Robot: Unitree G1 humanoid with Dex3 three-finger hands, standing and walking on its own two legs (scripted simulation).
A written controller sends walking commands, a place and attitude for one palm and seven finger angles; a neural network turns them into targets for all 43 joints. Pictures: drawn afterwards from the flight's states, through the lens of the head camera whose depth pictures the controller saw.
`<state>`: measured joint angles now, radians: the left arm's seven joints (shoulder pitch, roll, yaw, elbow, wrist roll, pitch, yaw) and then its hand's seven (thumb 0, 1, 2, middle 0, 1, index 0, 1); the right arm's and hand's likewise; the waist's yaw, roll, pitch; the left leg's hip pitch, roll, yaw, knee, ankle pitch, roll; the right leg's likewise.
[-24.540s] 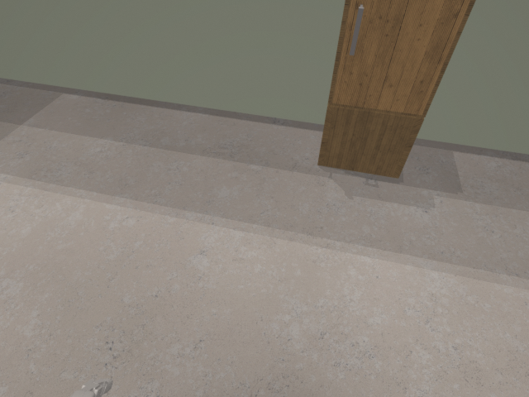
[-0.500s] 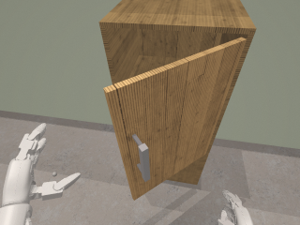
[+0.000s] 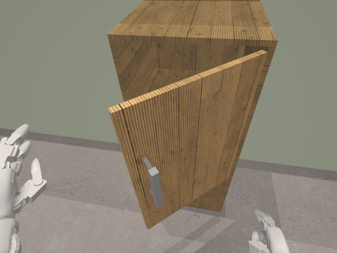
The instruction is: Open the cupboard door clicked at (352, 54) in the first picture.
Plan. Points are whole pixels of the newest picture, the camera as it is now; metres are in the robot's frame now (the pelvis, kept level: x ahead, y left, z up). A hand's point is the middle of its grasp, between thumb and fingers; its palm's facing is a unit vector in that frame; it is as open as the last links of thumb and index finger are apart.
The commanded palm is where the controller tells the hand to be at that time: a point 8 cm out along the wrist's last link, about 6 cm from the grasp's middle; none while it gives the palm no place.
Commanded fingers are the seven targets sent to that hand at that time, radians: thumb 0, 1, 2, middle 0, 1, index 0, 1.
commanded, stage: draw the hand back to the body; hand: left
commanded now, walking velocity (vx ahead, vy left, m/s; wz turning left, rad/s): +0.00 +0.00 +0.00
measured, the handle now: (152, 184) +0.29 +0.09 -0.01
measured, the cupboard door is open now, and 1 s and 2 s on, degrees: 43 43 43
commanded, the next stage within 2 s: step back with the hand held close in 0.18 s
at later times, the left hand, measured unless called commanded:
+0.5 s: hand (39, 189) +0.17 +0.26 +0.15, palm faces +0.40 -0.78 -0.47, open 7.4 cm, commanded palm +0.11 +0.30 +0.17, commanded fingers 0.00 0.90 0.90 -0.20 -0.30 -0.20 -0.30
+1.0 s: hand out of the picture +0.10 +0.30 +0.15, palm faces +0.44 -0.75 -0.49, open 7.4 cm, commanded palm +0.03 +0.33 +0.17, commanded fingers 0.00 0.90 0.90 -0.20 -0.30 -0.20 -0.30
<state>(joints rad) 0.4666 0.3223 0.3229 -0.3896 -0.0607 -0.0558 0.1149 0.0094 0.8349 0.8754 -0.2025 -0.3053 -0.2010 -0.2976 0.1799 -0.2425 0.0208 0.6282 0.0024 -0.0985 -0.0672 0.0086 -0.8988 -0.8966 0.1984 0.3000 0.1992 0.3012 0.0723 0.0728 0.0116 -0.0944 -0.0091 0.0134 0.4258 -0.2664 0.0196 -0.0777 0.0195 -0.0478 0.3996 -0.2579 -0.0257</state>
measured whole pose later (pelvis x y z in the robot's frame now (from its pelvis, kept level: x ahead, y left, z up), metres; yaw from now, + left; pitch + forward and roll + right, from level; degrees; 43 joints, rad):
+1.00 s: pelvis -0.10 +0.03 -0.02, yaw +1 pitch -1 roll -2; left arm 0.53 0.39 0.42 -0.50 0.00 -0.18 0.14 0.01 0.89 0.90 -0.21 -0.31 -0.21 -0.30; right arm 0.21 -0.22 0.01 0.55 0.00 -0.06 -0.08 0.01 -0.90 -0.90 0.20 0.30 0.20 0.30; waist 0.01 0.01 0.06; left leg -0.39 -0.03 0.02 0.60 -0.20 0.07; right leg -0.35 0.02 -0.01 0.55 -0.19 0.01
